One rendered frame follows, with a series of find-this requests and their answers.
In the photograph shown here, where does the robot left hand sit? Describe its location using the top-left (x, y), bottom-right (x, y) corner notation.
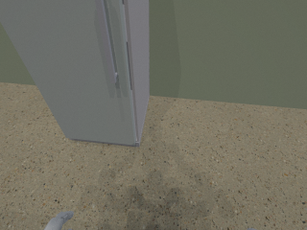
top-left (44, 211), bottom-right (74, 230)

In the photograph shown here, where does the fridge door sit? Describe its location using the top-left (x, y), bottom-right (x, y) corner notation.
top-left (0, 0), bottom-right (136, 146)

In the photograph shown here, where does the handle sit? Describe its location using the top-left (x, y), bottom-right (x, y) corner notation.
top-left (95, 0), bottom-right (118, 83)

